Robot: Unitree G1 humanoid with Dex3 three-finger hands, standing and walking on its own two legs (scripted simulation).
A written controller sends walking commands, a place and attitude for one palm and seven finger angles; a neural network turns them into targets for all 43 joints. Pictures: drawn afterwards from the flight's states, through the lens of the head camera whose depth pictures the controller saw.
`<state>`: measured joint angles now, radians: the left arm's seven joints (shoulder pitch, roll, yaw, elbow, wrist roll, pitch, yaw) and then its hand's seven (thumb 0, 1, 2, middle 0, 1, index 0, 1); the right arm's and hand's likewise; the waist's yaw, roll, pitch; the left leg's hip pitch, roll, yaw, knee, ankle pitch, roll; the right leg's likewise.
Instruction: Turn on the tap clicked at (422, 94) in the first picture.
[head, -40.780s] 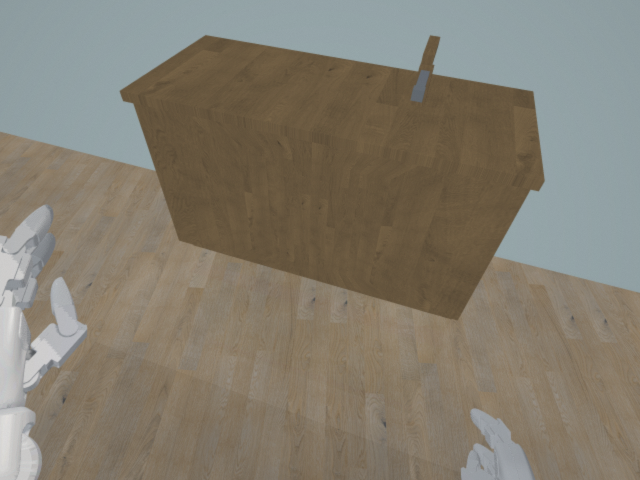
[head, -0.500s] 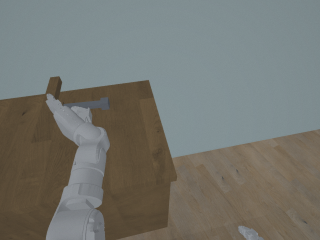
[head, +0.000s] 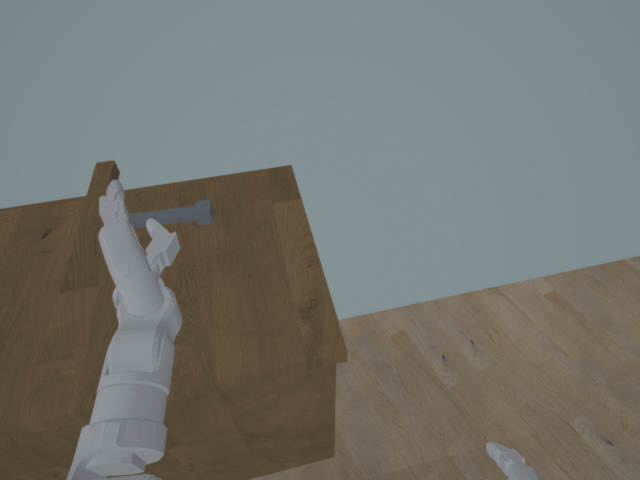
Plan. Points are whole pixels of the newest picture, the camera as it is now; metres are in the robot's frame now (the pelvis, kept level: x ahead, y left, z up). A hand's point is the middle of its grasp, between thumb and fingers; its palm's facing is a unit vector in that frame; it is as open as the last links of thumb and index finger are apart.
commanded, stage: draw the hand back beside the body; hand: left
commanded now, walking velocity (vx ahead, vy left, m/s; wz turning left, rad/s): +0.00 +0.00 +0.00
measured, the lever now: (204, 212) +0.50 +0.23 +0.05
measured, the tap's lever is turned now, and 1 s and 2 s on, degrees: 86 86 86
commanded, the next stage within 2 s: step back with the hand held close in 1.28 s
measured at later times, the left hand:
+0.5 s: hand (130, 289) +0.28 +0.23 +0.14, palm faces +0.33 -0.91 -0.26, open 7.6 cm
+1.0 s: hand (67, 336) +0.21 +0.26 +0.16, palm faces +0.41 -0.85 -0.34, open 7.4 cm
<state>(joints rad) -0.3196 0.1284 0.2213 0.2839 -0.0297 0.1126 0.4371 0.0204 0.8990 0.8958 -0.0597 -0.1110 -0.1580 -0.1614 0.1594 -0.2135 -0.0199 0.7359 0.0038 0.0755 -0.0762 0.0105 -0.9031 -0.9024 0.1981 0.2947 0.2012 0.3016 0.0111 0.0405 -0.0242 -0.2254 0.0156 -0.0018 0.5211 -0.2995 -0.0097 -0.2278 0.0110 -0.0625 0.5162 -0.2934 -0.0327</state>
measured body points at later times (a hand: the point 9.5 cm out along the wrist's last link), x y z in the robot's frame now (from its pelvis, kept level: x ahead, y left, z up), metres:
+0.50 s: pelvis +0.00 +0.01 +0.01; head -0.01 -0.02 +0.46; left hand +0.26 +0.28 +0.15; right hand +0.16 -0.23 -0.09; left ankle -0.02 +0.13 -0.74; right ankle -0.01 -0.10 -0.74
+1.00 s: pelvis +0.01 +0.02 +0.01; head -0.01 -0.01 +0.46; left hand +0.18 +0.30 +0.18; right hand +0.20 -0.21 -0.08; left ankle -0.02 +0.13 -0.74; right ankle -0.01 -0.10 -0.74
